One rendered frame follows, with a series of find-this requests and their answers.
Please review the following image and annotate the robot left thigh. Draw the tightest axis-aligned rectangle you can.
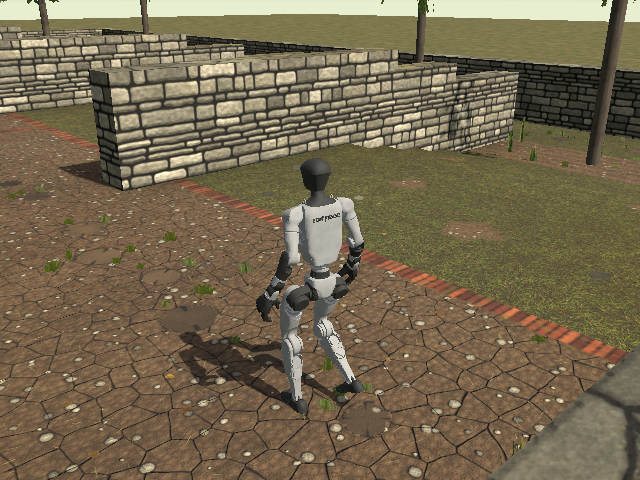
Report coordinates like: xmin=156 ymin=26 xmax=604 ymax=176
xmin=280 ymin=284 xmax=312 ymax=355

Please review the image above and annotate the left robot hand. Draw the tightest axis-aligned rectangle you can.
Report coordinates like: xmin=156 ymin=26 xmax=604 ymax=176
xmin=256 ymin=294 xmax=280 ymax=322

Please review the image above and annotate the robot right forearm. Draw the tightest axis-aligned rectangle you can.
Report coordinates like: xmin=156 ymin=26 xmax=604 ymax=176
xmin=346 ymin=234 xmax=364 ymax=270

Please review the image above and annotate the left robot foot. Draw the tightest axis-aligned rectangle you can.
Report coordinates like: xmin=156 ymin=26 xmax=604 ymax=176
xmin=281 ymin=390 xmax=308 ymax=414

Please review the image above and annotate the robot left forearm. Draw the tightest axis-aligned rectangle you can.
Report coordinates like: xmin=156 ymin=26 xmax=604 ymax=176
xmin=264 ymin=251 xmax=292 ymax=301

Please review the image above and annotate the robot right upper arm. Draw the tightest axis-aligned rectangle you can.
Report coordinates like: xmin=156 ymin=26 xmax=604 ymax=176
xmin=335 ymin=197 xmax=364 ymax=248

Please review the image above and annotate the right robot hand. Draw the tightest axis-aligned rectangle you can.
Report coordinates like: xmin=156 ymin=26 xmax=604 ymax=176
xmin=337 ymin=263 xmax=358 ymax=285

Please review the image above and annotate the robot left upper arm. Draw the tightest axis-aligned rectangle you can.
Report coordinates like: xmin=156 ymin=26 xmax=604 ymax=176
xmin=281 ymin=205 xmax=303 ymax=266

